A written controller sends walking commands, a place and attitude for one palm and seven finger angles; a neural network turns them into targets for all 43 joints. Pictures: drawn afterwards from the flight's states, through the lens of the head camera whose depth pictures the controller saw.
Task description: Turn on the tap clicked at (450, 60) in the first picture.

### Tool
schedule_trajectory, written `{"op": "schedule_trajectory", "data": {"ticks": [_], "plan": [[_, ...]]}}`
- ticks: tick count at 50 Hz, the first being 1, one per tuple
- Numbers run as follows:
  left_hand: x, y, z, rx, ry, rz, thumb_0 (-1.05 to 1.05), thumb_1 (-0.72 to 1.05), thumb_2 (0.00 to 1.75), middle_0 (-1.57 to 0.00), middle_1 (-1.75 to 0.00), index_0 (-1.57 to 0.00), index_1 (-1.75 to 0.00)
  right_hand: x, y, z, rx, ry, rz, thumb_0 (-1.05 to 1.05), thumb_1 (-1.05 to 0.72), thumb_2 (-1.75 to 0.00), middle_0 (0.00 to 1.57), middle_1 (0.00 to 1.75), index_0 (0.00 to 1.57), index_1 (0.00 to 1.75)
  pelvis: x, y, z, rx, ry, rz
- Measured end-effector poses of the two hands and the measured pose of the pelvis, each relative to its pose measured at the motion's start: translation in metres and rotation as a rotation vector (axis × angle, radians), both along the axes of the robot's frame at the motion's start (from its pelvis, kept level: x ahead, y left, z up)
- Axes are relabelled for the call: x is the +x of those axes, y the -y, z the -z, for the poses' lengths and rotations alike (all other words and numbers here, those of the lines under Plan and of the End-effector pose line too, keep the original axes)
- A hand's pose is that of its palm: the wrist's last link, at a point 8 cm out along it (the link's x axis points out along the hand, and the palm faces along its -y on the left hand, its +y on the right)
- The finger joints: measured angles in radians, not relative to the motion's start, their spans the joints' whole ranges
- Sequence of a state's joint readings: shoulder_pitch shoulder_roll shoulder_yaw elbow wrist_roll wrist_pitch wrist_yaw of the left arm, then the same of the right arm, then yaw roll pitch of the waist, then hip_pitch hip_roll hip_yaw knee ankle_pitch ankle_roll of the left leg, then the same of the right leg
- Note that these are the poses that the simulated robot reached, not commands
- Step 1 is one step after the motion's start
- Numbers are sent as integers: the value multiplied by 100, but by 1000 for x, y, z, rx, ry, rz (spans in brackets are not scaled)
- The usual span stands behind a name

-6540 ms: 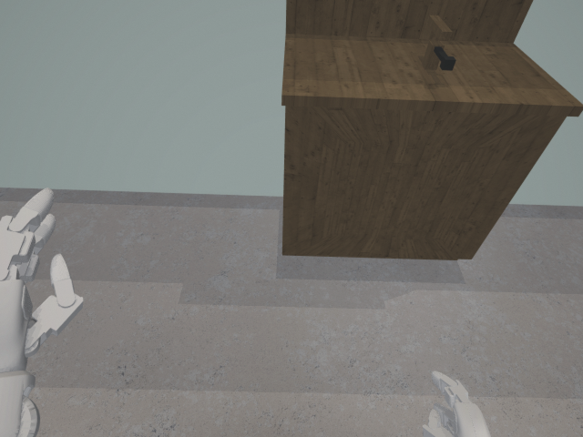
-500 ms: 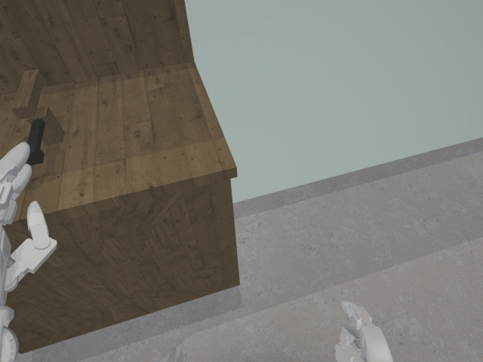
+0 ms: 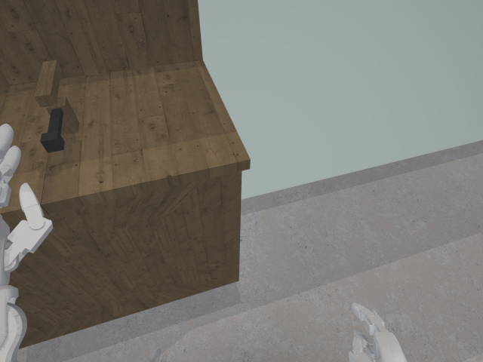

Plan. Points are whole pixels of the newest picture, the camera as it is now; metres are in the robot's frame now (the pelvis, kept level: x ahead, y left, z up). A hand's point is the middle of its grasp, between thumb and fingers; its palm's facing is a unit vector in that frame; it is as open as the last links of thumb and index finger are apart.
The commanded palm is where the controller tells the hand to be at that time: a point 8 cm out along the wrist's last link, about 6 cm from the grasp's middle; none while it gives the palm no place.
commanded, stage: come to a stop and stand still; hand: left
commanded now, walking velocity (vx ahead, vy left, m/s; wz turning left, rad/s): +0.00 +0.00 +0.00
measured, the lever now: (52, 141) +0.45 +0.40 +0.10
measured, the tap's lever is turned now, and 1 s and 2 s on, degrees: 0 0 0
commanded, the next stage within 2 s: look again from close up in 0.84 s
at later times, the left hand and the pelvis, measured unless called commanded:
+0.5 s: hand (52, 210) +0.26 +0.27 +0.16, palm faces +0.43 -0.84 -0.34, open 7.4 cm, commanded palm +0.19 +0.30 +0.18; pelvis +0.03 +0.02 +0.01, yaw +0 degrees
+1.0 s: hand (53, 212) +0.25 +0.26 +0.17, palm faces +0.45 -0.83 -0.33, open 7.4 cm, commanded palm +0.19 +0.30 +0.18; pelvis +0.04 +0.01 +0.01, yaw +1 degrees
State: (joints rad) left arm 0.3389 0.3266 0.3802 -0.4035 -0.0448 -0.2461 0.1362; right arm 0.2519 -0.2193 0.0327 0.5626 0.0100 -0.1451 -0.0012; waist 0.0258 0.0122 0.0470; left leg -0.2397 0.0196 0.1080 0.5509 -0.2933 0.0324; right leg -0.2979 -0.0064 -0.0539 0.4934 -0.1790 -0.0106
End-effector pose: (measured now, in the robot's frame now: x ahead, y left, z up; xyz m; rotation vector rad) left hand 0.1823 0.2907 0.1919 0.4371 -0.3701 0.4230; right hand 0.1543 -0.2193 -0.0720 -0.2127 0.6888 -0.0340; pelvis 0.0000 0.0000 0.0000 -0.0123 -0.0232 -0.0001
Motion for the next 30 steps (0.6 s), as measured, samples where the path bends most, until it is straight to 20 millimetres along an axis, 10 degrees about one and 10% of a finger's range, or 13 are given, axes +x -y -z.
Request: {"op": "schedule_trajectory", "data": {"ticks": [10, 30], "plan": [[6, -18, 8, 42, -93, 3, 1, 89, 90, -21, -30, -21, -30, -12, -26, 7, 4, -61, 23, 1, -91, -90, 20, 30, 20, 30, 7, -16, -3, 4, 0, -9], [36, -18, 9, -18, -94, 12, 1, 89, 90, -21, -30, -21, -30, 70, -23, -20, -46, 46, 9, 1, -91, -90, 20, 30, 20, 30, 40, -22, -6, -14, -32, -11]]}}
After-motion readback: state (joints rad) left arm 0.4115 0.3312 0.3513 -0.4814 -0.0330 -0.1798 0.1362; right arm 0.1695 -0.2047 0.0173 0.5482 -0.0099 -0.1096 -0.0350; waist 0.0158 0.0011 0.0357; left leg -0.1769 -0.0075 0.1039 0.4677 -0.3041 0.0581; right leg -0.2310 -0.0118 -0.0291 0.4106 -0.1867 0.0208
